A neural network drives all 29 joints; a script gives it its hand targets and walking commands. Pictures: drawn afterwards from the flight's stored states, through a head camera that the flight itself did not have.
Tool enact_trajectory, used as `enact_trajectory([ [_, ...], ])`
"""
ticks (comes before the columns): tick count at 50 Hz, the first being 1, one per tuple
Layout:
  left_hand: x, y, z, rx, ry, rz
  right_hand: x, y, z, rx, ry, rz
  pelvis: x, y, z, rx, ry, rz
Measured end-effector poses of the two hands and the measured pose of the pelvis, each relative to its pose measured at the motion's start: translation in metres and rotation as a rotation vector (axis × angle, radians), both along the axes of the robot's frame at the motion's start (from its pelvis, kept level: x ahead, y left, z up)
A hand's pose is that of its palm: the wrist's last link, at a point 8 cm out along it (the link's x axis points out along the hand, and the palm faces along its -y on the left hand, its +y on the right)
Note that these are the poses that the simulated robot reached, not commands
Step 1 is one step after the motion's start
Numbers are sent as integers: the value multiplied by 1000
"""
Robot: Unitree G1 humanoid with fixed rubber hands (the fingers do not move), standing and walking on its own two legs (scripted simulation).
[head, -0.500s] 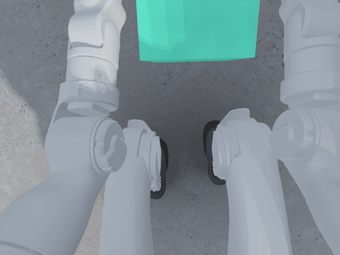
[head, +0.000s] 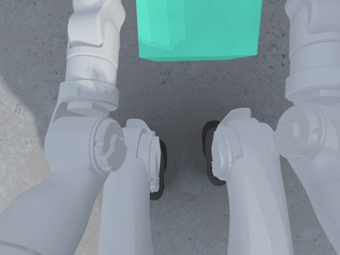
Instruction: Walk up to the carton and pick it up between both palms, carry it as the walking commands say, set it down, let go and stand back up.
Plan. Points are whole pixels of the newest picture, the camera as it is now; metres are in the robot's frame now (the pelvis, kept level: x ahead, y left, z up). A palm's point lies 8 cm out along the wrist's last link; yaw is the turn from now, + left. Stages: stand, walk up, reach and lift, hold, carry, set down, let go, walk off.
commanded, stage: set down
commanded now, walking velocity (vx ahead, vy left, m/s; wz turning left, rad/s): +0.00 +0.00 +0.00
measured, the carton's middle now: out of the picture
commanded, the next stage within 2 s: none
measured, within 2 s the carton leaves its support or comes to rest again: neither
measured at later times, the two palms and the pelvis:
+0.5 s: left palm out of the picture +0.57 +0.08 -0.14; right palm out of the picture +0.55 -0.21 -0.15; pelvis +0.00 +0.00 -0.01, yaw +0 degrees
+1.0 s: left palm out of the picture +0.55 +0.08 -0.19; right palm out of the picture +0.53 -0.24 -0.20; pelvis +0.00 +0.00 -0.02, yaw +0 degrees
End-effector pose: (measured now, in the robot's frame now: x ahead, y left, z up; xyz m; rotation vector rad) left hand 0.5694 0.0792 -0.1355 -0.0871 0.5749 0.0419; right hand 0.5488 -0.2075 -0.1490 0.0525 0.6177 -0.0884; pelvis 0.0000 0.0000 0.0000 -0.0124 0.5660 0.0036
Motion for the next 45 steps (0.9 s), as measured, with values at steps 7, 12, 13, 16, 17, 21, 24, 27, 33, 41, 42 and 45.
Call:
enact_trajectory([
  [7,0,1,-1,-12,-6,-4,0,-1,-1,0,-2,9,-1,0,-2,-2,-4,0],
  [12,0,1,-3,-25,-11,-6,1,-1,-2,2,-3,14,-2,0,-3,-2,-6,1],
  [13,0,1,-3,-26,-13,-7,1,-1,-2,2,-3,14,-2,0,-3,-2,-6,1],
  [16,0,2,-3,-29,-16,-8,1,-1,-3,4,-3,17,-3,0,-4,-1,-8,1],
  [17,0,2,-4,-30,-17,-8,2,-2,-3,4,-3,17,-3,0,-4,-1,-10,1],
  [21,0,2,-4,-32,-21,-9,2,-2,-4,6,-3,19,-4,0,-5,-1,-14,1],
  [24,0,2,-5,-33,-24,-9,2,-2,-5,8,-3,20,-4,0,-6,0,-17,1],
  [27,0,2,-5,-33,-27,-12,2,-2,-6,8,-1,21,-5,0,-6,0,-19,1],
  [33,0,3,-9,-28,-29,-16,3,-3,-12,12,9,18,-5,-1,-8,1,-25,1],
  [41,-8,3,-34,13,54,-39,-12,-2,-45,11,119,17,-4,-2,-10,4,-12,2],
  [42,-11,3,-40,34,73,-52,-15,-3,-50,-1,133,17,-4,-2,-10,4,-9,2],
  [45,-14,3,-50,115,93,-97,-17,-13,-54,-43,121,-33,-3,-2,-11,5,-1,2],
])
